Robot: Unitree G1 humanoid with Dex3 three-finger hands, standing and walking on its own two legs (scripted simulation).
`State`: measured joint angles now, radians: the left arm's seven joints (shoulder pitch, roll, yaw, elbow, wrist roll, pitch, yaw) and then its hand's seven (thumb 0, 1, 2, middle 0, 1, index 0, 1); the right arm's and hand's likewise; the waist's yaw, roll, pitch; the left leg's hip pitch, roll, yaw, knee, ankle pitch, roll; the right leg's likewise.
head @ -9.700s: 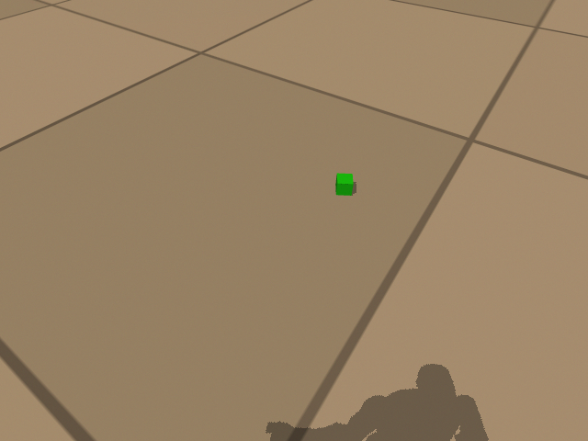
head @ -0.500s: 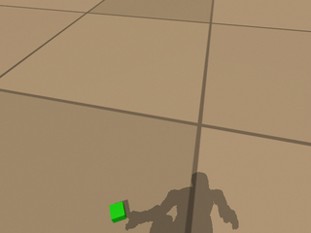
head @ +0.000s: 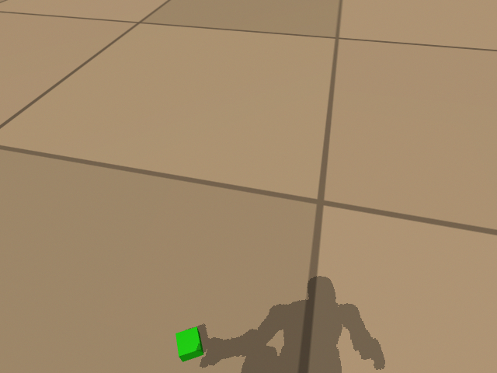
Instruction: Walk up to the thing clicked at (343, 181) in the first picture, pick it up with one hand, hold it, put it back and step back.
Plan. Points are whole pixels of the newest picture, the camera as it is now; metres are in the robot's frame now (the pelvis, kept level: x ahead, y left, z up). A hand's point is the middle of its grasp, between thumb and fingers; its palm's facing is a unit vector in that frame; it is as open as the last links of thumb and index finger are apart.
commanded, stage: stand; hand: left
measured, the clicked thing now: (189, 344) +0.38 +0.25 -0.74
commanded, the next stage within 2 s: walk up in 0.62 s
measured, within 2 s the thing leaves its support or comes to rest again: neither
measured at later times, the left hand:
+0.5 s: hand out of the picture +0.08 +0.25 -0.16, palm faces -0.02 -0.94 -0.34, open 7.4 cm
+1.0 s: hand out of the picture +0.07 +0.31 -0.19, palm faces -0.02 -0.93 -0.38, open 7.4 cm
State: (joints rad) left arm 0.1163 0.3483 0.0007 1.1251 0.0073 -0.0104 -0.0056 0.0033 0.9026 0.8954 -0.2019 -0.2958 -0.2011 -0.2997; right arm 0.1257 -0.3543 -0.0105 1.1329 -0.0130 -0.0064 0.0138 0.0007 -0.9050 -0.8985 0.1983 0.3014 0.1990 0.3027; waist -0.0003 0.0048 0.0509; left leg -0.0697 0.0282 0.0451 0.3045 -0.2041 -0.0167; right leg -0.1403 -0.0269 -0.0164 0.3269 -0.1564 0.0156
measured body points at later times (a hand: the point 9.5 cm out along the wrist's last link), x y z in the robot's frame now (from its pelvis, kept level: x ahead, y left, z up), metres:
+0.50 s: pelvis +0.01 +0.00 +0.00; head +0.02 +0.00 +0.45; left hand +0.09 +0.30 -0.13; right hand +0.08 -0.31 -0.13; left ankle -0.02 +0.13 -0.75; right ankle +0.01 -0.13 -0.75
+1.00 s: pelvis -0.08 +0.04 -0.04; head -0.01 +0.06 +0.40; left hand +0.07 +0.36 -0.17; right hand -0.01 -0.30 -0.14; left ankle -0.09 +0.15 -0.75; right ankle +0.00 -0.12 -0.73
